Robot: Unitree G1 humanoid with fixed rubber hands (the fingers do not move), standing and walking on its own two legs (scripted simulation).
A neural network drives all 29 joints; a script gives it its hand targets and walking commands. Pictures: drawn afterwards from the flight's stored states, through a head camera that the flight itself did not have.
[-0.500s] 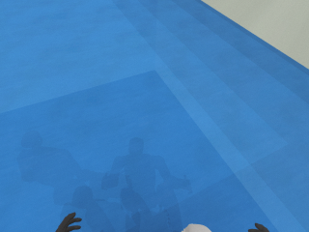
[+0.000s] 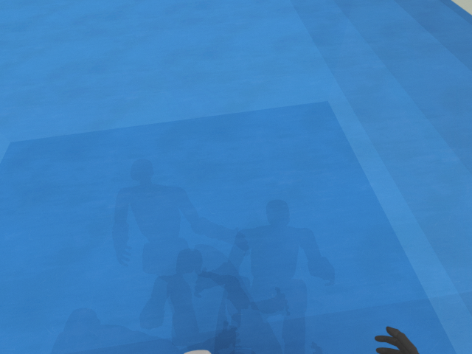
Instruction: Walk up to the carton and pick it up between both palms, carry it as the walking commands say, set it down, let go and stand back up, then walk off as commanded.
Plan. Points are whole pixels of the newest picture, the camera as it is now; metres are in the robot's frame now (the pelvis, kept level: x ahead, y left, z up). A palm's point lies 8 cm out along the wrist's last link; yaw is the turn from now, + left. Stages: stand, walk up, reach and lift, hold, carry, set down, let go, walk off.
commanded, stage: walk up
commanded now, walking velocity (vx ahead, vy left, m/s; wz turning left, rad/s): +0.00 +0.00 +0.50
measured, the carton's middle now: out of the picture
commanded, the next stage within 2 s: none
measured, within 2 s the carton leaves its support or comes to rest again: neither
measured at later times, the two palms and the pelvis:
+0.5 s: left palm out of the picture +0.07 +0.29 -0.09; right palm out of the picture +0.12 -0.26 -0.12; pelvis -0.01 +0.00 +0.00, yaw +14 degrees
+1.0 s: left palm out of the picture -0.12 +0.28 -0.14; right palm (335, 311) +0.21 -0.15 -0.11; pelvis -0.05 +0.01 -0.01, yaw +30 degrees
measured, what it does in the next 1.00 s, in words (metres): steps on the spot, turning left: left foot, then right foot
